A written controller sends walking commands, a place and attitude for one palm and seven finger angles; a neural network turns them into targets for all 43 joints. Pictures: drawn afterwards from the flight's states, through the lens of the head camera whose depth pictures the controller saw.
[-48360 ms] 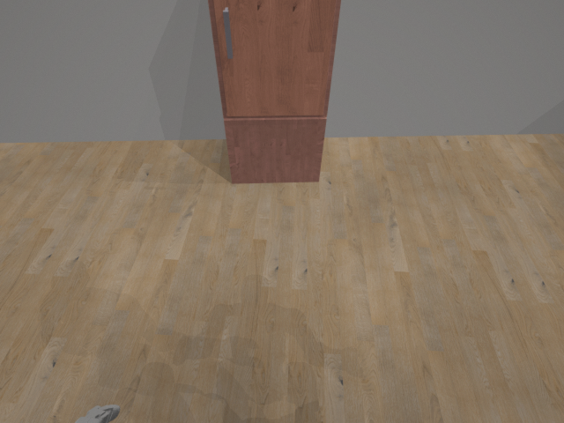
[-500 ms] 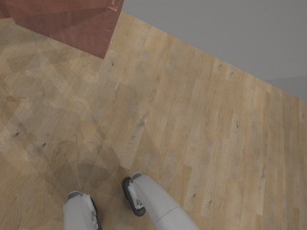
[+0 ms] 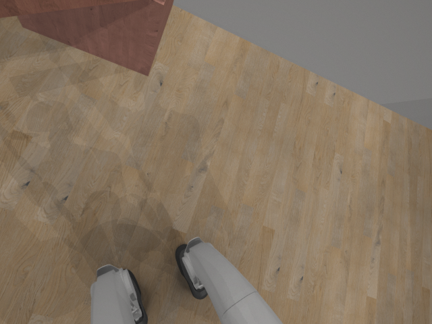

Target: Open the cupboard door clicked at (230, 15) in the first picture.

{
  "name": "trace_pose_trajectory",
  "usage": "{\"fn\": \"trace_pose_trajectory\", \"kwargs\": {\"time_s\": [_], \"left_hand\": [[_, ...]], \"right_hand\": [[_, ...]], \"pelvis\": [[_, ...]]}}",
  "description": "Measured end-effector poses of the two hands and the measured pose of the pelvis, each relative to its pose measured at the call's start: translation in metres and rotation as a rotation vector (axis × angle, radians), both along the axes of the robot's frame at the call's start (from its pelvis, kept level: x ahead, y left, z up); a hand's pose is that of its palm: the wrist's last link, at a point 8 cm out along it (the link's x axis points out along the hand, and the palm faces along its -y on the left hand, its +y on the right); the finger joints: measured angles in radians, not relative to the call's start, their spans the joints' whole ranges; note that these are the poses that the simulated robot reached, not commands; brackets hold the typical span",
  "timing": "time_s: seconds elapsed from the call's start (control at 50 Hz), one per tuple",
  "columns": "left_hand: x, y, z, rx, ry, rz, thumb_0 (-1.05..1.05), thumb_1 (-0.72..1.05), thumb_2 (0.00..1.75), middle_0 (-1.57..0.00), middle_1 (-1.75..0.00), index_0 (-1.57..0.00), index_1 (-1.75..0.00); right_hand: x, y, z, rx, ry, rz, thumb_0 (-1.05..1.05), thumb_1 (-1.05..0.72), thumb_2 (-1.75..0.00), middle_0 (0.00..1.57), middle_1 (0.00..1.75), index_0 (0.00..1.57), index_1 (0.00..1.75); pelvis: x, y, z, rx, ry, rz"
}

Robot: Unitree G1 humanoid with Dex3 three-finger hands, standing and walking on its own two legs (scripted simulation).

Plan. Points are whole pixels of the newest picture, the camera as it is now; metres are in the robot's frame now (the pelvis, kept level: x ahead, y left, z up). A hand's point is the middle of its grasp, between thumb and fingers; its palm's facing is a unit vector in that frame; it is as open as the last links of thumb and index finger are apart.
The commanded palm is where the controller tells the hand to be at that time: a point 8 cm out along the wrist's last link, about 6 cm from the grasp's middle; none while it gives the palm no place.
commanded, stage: move the hooked fingers beside the handle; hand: left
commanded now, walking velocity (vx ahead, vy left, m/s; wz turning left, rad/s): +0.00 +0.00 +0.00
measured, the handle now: out of the picture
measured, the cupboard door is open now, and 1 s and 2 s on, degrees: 41 41 40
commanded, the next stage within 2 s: slide the fingers in behind the handle in 0.20 s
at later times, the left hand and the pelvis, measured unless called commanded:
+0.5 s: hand out of the picture +0.69 +0.28 +0.11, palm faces +0.19 -0.98 +0.01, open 14.0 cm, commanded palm +0.74 +0.23 +0.11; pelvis +0.03 -0.01 +0.01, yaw -1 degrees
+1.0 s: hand out of the picture +0.70 +0.25 +0.12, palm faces +0.19 -0.98 +0.01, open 14.0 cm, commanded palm +0.74 +0.19 +0.11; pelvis +0.02 -0.01 +0.01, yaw +0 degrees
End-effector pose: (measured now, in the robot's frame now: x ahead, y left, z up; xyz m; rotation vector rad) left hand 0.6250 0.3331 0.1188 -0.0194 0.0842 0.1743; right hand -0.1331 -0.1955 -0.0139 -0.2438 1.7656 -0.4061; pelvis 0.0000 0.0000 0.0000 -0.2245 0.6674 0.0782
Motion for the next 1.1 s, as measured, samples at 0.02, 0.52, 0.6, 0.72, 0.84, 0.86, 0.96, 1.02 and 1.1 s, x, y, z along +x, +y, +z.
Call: {"fn": "trace_pose_trajectory", "kwargs": {"time_s": [0.02, 0.52, 0.6, 0.72, 0.84, 0.86, 0.96, 1.02, 1.1], "left_hand": [[0.002, -0.001, 0.000, 0.002, 0.001, 0.000, -0.01, -0.50, 0.30, -0.30, -1.20, -0.30, -1.20], [0.039, -0.006, -0.004, 0.005, -0.026, 0.021, -0.01, -0.50, 0.30, -0.30, -1.20, -0.30, -1.20], [0.043, -0.009, 0.002, -0.007, -0.035, 0.015, -0.01, -0.50, 0.30, -0.30, -1.20, -0.30, -1.20], [0.046, -0.020, 0.009, -0.021, -0.015, 0.003, -0.01, -0.50, 0.30, -0.30, -1.20, -0.30, -1.20], [0.046, -0.029, 0.012, -0.033, -0.022, 0.020, -0.01, -0.50, 0.30, -0.30, -1.20, -0.30, -1.20], [0.045, -0.030, 0.012, -0.034, -0.021, 0.024, -0.01, -0.50, 0.30, -0.30, -1.19, -0.29, -1.20], [0.041, -0.034, 0.005, 0.003, -0.013, 0.022, -0.01, -0.50, 0.30, -0.30, -1.19, -0.29, -1.20], [0.038, -0.039, 0.004, 0.002, -0.028, 0.012, -0.01, -0.50, 0.30, -0.30, -1.20, -0.29, -1.20], [0.035, -0.044, 0.005, -0.019, -0.044, 0.005, -0.01, -0.50, 0.30, -0.30, -1.20, -0.30, -1.20]], "right_hand": [[0.002, -0.002, 0.001, -0.004, 0.000, 0.004, -0.01, -0.91, -0.90, 0.20, 0.30, 0.20, 0.30], [0.012, 0.004, 0.024, 0.034, 0.107, -0.064, -0.01, -0.91, -0.90, 0.20, 0.30, 0.20, 0.30], [0.010, 0.009, 0.031, 0.044, 0.120, -0.076, -0.01, -0.91, -0.90, 0.20, 0.30, 0.20, 0.30], [0.004, 0.014, 0.040, 0.053, 0.125, -0.077, -0.01, -0.91, -0.90, 0.20, 0.30, 0.20, 0.30], [-0.006, 0.016, 0.043, 0.055, 0.121, -0.077, -0.01, -0.91, -0.90, 0.20, 0.30, 0.20, 0.30], [-0.008, 0.017, 0.043, 0.056, 0.122, -0.077, -0.01, -0.91, -0.90, 0.20, 0.30, 0.20, 0.30], [-0.017, 0.019, 0.038, 0.059, 0.123, -0.084, -0.01, -0.91, -0.90, 0.20, 0.30, 0.20, 0.30], [-0.021, 0.020, 0.035, 0.056, 0.119, -0.091, -0.01, -0.91, -0.90, 0.20, 0.30, 0.20, 0.30], [-0.025, 0.021, 0.031, 0.049, 0.104, -0.096, -0.01, -0.91, -0.90, 0.20, 0.30, 0.20, 0.30]], "pelvis": [[0.002, -0.001, 0.000, 0.001, 0.001, 0.000], [0.031, -0.012, 0.007, 0.003, 0.030, -0.011], [0.032, -0.013, 0.011, -0.002, 0.028, -0.001], [0.033, -0.012, 0.015, -0.006, 0.017, 0.010], [0.029, -0.010, 0.014, -0.004, 0.006, 0.007], [0.028, -0.010, 0.013, -0.003, 0.005, 0.006], [0.021, -0.008, 0.009, -0.004, 0.005, 0.000], [0.016, -0.008, 0.007, -0.003, 0.004, -0.003], [0.010, -0.008, 0.004, -0.003, 0.005, -0.005]]}}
